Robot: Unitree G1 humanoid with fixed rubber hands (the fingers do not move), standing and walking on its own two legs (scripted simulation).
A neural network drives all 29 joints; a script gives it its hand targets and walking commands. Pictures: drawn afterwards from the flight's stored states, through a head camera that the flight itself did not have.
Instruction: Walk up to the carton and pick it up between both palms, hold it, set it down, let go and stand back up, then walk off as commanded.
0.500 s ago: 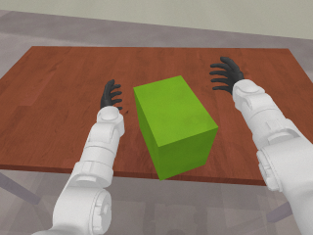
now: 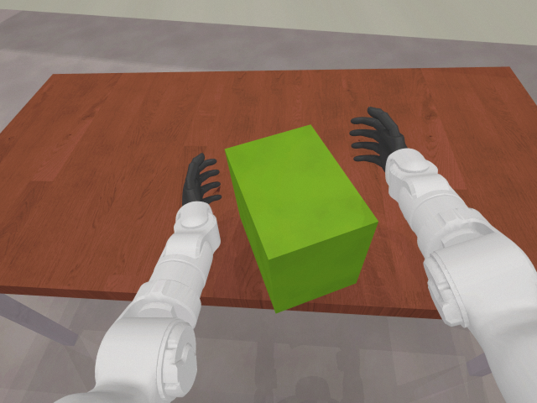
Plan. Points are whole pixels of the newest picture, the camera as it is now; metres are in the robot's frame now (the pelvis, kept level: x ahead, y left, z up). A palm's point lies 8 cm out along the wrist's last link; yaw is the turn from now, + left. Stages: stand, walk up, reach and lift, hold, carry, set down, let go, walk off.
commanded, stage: reach and lift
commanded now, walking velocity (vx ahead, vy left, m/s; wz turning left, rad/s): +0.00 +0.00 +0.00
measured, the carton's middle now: (293, 219) +0.43 +0.07 -0.01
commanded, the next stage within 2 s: none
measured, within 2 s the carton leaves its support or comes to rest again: neither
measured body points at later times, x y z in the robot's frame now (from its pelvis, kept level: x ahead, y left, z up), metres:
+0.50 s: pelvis +0.01 +0.00 +0.00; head +0.11 -0.02 +0.43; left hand +0.40 +0.21 +0.03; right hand +0.52 -0.05 +0.06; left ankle -0.02 +0.15 -0.73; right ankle +0.00 -0.11 -0.73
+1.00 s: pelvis +0.00 +0.00 +0.00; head +0.09 -0.02 +0.43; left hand +0.39 +0.20 +0.04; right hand +0.50 -0.03 +0.06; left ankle -0.02 +0.15 -0.73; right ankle +0.00 -0.11 -0.73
